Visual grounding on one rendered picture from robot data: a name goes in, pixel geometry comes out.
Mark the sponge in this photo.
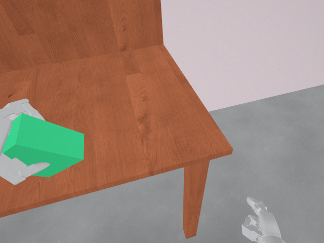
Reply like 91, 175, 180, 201
2, 113, 84, 177

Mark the right robot hand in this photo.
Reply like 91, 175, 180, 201
241, 197, 281, 243

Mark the table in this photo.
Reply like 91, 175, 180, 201
0, 0, 233, 239

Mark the left robot hand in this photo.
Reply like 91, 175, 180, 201
0, 98, 50, 185

